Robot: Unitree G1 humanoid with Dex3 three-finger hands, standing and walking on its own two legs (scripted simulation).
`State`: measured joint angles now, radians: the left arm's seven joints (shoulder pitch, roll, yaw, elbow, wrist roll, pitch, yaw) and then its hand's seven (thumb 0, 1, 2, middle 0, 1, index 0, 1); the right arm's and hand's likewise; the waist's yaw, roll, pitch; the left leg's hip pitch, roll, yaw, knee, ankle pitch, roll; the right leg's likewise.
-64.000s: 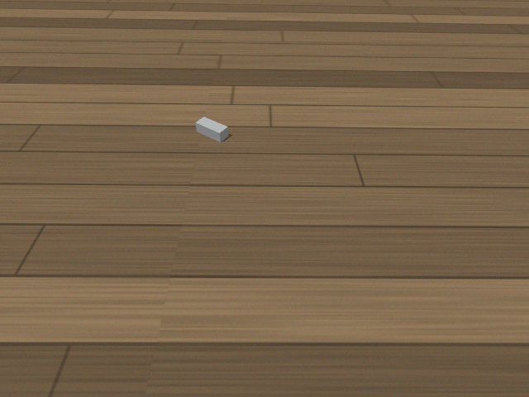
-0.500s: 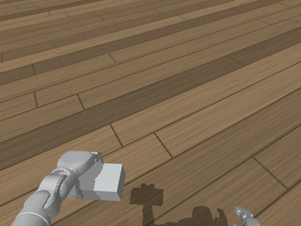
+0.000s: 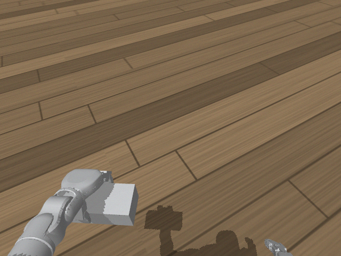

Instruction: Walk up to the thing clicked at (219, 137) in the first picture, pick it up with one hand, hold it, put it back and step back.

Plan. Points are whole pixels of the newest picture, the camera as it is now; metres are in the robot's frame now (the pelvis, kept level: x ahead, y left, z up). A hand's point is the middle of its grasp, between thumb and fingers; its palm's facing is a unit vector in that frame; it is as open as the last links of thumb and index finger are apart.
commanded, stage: crouch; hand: left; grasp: from above
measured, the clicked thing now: (98, 203) +0.30 +0.20 -0.08
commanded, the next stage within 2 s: none
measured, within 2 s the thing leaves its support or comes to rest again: neither
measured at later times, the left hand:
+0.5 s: hand (103, 212) +0.31 +0.21 -0.16, palm faces -0.43 +0.09 -0.90, open 11.0 cm
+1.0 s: hand (130, 220) +0.37 +0.18 -0.40, palm faces -0.47 +0.08 -0.88, open 11.0 cm
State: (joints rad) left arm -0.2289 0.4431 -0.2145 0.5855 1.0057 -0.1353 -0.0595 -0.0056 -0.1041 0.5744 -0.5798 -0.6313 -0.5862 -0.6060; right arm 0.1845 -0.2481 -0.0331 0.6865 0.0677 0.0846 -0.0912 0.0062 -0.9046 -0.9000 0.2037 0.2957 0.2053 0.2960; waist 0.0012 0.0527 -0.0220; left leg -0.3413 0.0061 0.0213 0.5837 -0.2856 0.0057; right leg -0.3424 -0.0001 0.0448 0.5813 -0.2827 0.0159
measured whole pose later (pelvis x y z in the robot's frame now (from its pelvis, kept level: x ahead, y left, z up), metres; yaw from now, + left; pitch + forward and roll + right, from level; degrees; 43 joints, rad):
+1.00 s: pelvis -0.08 +0.00 -0.26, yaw +0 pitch +35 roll -3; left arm -0.84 0.43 -0.13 1.29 1.21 -0.13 0.31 -0.01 -0.14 0.59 -0.64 -0.57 -0.64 -0.55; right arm 0.23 -0.22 -0.04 0.75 -0.06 0.01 -0.01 0.00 -0.90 -0.90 0.21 0.30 0.21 0.30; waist -0.19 0.06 -0.19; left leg -1.84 0.00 -0.03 1.84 -0.61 0.01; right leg -1.80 0.02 0.00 1.81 -0.61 0.03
